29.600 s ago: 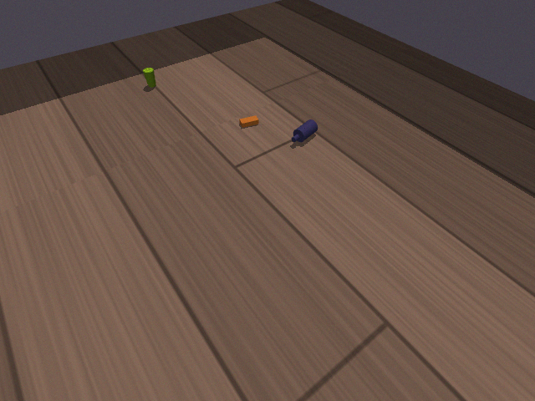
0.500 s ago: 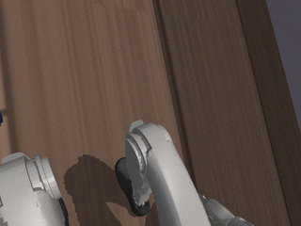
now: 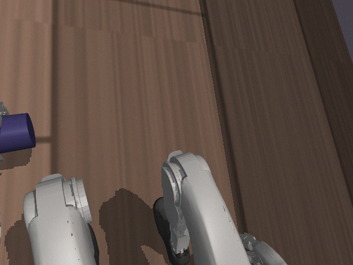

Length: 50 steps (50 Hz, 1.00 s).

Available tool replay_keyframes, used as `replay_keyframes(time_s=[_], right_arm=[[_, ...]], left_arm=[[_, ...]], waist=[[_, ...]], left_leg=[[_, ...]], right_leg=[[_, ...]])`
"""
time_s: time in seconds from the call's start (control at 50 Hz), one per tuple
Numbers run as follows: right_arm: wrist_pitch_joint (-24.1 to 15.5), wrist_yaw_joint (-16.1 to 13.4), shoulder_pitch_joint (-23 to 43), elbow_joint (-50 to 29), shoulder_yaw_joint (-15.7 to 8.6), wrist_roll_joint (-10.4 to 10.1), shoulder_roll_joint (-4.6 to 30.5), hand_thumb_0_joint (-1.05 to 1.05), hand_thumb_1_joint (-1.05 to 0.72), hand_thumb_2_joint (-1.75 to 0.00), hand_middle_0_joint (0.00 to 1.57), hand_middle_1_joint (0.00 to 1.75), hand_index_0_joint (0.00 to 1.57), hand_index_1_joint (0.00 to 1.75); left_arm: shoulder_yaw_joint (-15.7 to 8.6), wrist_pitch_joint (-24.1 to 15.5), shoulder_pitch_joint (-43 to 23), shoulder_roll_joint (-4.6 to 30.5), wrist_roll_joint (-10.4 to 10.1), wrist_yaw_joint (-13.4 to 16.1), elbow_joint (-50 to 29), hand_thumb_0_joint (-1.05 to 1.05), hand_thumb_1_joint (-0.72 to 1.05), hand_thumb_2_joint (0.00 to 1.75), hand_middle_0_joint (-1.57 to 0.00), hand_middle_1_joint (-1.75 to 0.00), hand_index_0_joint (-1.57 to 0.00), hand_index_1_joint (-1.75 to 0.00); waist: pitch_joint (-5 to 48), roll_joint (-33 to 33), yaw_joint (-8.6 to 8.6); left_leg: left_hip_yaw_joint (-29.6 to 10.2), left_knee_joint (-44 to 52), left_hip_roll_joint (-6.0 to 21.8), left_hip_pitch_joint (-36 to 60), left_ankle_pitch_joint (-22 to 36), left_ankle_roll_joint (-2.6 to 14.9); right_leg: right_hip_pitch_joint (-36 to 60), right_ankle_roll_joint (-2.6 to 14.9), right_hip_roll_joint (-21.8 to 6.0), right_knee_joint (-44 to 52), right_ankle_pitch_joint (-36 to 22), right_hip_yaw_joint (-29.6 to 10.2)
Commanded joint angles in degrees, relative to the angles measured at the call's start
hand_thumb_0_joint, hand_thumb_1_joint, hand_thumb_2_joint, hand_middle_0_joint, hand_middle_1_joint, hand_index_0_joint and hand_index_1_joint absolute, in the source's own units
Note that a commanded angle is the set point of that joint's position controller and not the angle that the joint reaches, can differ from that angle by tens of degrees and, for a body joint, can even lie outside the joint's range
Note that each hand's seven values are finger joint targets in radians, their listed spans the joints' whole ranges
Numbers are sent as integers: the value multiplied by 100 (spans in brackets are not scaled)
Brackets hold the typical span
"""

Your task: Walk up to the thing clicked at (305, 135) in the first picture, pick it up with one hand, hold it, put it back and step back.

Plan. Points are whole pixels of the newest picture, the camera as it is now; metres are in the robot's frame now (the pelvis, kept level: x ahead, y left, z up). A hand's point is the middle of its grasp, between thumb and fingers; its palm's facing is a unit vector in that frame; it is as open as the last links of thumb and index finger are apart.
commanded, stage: settle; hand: left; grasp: from above
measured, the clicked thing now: out of the picture +0.42 +0.34 -0.21
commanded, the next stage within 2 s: lift in 0.38 s
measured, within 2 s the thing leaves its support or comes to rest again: neither
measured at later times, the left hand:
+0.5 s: hand out of the picture +0.41 +0.32 -0.12, palm faces -0.43 -0.09 -0.90, open 10.8 cm
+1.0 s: hand out of the picture +0.36 +0.33 -0.01, palm faces -0.44 -0.12 -0.89, open 10.9 cm
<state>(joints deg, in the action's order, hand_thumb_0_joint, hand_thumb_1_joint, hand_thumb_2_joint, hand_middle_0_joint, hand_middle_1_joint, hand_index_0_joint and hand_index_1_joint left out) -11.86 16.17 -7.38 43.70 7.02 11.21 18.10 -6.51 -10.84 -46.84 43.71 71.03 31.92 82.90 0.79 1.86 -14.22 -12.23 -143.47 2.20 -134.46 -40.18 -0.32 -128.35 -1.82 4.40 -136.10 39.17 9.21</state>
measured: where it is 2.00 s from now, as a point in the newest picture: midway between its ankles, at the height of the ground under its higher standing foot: (134, 259)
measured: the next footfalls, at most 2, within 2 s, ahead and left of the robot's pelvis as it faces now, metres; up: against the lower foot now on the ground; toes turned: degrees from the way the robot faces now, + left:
none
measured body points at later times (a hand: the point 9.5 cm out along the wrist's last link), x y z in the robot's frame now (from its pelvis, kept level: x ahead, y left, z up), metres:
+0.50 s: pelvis -0.01 -0.01 +0.03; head +0.21 +0.07 +0.42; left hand +0.42 +0.32 -0.07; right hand +0.09 -0.27 -0.08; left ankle +0.07 +0.13 -0.28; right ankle +0.10 -0.11 -0.28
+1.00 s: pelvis -0.01 +0.00 +0.11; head +0.17 +0.07 +0.52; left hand +0.38 +0.33 +0.04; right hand +0.12 -0.26 -0.01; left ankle +0.07 +0.13 -0.28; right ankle +0.10 -0.11 -0.28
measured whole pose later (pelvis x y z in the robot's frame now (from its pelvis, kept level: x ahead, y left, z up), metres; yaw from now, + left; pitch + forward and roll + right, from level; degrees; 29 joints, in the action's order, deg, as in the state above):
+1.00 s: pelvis -0.01 +0.00 +0.11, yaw +7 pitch +34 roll -7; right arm -0.2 4.9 -10.6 39.2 -0.8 1.5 15.8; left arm 1.3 -7.4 -36.4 34.5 61.6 8.5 54.2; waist 9.7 -2.2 -6.5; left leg -5.2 -120.9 1.2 -118.6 -36.3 0.5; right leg -114.0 -1.4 1.8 -117.8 37.8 3.6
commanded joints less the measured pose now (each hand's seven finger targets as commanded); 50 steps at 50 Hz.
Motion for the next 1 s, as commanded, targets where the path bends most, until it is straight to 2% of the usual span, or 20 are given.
replay_keyframes(time_s=[0.0,0.04,0.1,0.12,0.14,0.18,0.2,0.22,0.34,0.4,0.44,0.48,0.54,0.66,0.72,0.82,0.88,0.92,0.96,0.98], right_arm=[[47,-103,-983,-44,-620,-168,1521,0,-90,-90,20,30,20,30],[98,-156,-980,-52,-649,-227,1461,0,-90,-90,20,30,20,30],[185,-254,-1006,-118,-720,-288,1431,0,-90,-90,20,30,20,30],[235,-287,-985,-93,-709,-323,1378,0,-90,-90,20,30,20,30],[282,-325,-994,-117,-727,-361,1356,0,-91,-90,20,30,20,30],[363,-399,-1009,-145,-743,-371,1292,0,-91,-90,20,30,20,30],[396,-433,-1025,-154,-736,-381,1289,0,-91,-90,20,30,20,30],[427,-475,-1051,-170,-747,-391,1296,0,-90,-90,20,30,20,30],[617,-645,-1096,-249,-777,-408,1164,0,-90,-90,20,30,20,30],[699,-722,-1116,-287,-807,-433,1169,0,-90,-90,20,30,20,30],[748,-760,-1141,-311,-820,-450,1133,0,-90,-90,20,30,20,30],[794,-809,-1121,-306,-844,-481,1127,0,-92,-91,20,30,20,30],[807,-866,-1150,-354,-909,-532,1155,0,-90,-90,20,30,20,30],[888,-945,-1290,-408,-1040,-672,1078,0,-91,-90,20,30,20,30],[954,-1014,-1278,-455,-1111,-764,1082,0,-91,-90,20,30,20,30],[1046,-1111,-1245,-627,-1178,-886,1018,0,-90,-90,20,30,20,30],[1073,-1162,-1228,-669,-1176,-943,943,0,-90,-90,20,30,20,30],[1099,-1223,-1201,-725,-1217,-979,950,0,-90,-90,20,30,20,30],[1113,-1252,-1155,-807,-1233,-1007,931,0,-90,-90,20,30,20,30],[1129,-1281,-1125,-852,-1244,-1031,929,0,-90,-90,20,30,20,30]], left_arm=[[218,249,-1770,983,-278,-93,-868,0,61,88,-101,-71,-100,-73],[341,267,-1848,807,-367,-292,-959,0,57,89,-101,-68,-98,-72],[264,264,-1968,978,-399,-538,-1312,0,56,87,-101,-67,-98,-70],[377,270,-1903,821,-418,-629,-1235,0,56,89,-103,-65,-98,-70],[341,239,-2075,888,-438,-702,-1424,0,56,90,-104,-65,-99,-71],[260,183,-2104,1028,-397,-796,-1581,0,57,91,-104,-67,-99,-72],[330,197,-1880,911,-359,-846,-1355,0,58,90,-106,-65,-101,-71],[240,141,-2152,1055,-381,-872,-1690,0,59,89,-106,-64,-101,-69],[58,80,-1799,1138,-404,-997,-1800,0,63,91,-109,-64,-104,-69],[-11,53,-1961,1254,-355,-1025,-2043,0,64,91,-110,-62,-104,-68],[97,49,-2032,1171,-340,-1062,-2052,0,64,92,-110,-61,-104,-67],[111,38,-1993,1128,-297,-1087,-2022,0,64,94,-115,-64,-108,-70],[102,94,-1810,1060,-408,-1162,-2146,0,68,94,-110,-67,-107,-71],[254,283,-1707,880,-675,-1498,-2578,0,69,98,-112,-69,-108,-73],[248,303,-1528,864,-708,-1686,-2945,0,67,97,-110,-68,-106,-72],[333,313,-1225,719,-876,-1928,-3634,0,68,101,-111,-71,-107,-75],[384,339,-843,573,-969,-2030,-3727,0,68,104,-112,-70,-107,-75],[302,352,-886,686,-1036,-2074,-4051,0,66,102,-109,-70,-105,-74],[451,374,-610,424,-1091,-2150,-4182,0,67,100,-109,-71,-105,-74],[378,388,-662,584,-1105,-2155,-4426,0,66,100,-109,-70,-105,-74]], waist=[[3401,-2075,-20],[3527,-1985,-22],[3761,-1910,81],[3811,-1897,130],[3865,-1850,119],[3895,-1773,148],[3795,-1652,149],[3885,-1587,134],[4230,-1500,316],[4414,-1592,361],[4331,-1632,289],[4288,-1629,335],[4337,-1764,478],[4519,-1654,510],[4529,-1724,630],[4800,-1565,689],[4524,-1351,698],[4630,-1356,770],[4483,-1446,773],[4654,-1443,835]], left_leg=[[577,1807,-12,2858,792,154],[541,1895,-21,2882,694,153],[594,1929,-53,3044,815,153],[642,1943,-72,3016,831,156],[653,1951,-96,3002,778,163],[715,1945,-108,2977,805,170],[791,1916,-124,2929,904,189],[811,1905,-139,2892,922,206],[959,1985,-168,3049,1152,221],[959,2081,-180,3129,1093,224],[939,2160,-171,3128,980,211],[922,2274,-176,3194,842,204],[913,2528,-194,3489,746,182],[986,2842,-214,3716,811,215],[885,3142,-203,4009,737,194],[883,3440,-208,4356,882,208],[900,3641,-221,4376,917,229],[882,3824,-211,4622,858,231],[795,4150,-189,4804,694,207],[809,4237,-186,4977,704,208]], right_leg=[[1400,389,121,1493,-1084,289],[1498,405,122,1536,-973,235],[1692,404,84,1576,-1051,147],[1717,409,77,1607,-1041,120],[1705,414,61,1627,-975,86],[1841,425,68,1702,-928,-5],[1930,403,57,1789,-1037,-23],[1969,403,52,1822,-1052,-35],[2486,373,16,2007,-1221,-223],[2434,380,2,2034,-1160,-210],[2413,415,5,2073,-991,-243],[2243,435,6,2082,-864,-190],[2124,455,-39,2145,-825,-127],[2442,439,-65,2489,-921,-228],[2425,446,-97,2547,-912,-227],[2811,425,-98,2857,-1042,-291],[3010,402,-112,3154,-1027,-341],[3121,397,-123,3318,-958,-377],[3228,387,-129,3425,-885,-355],[3410,387,-112,3542,-891,-379]])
